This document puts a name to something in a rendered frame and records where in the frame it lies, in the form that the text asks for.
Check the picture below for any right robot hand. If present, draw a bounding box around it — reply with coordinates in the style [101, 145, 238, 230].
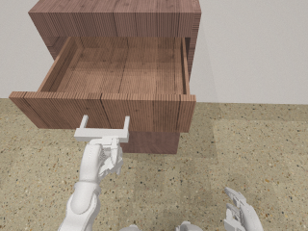
[223, 187, 264, 231]

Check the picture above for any handle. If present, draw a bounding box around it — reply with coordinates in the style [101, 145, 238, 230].
[74, 115, 130, 143]

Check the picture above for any left robot hand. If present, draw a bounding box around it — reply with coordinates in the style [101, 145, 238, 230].
[79, 135, 124, 185]

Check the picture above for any drawer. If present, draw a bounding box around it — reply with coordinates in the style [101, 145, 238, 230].
[9, 37, 196, 133]

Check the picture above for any cabinet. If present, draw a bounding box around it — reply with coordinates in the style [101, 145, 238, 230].
[28, 0, 202, 155]

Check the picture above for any left robot forearm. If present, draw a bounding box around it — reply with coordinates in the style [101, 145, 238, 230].
[57, 181, 102, 231]

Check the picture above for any robot right shin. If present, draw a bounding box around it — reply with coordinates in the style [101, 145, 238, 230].
[181, 220, 191, 224]

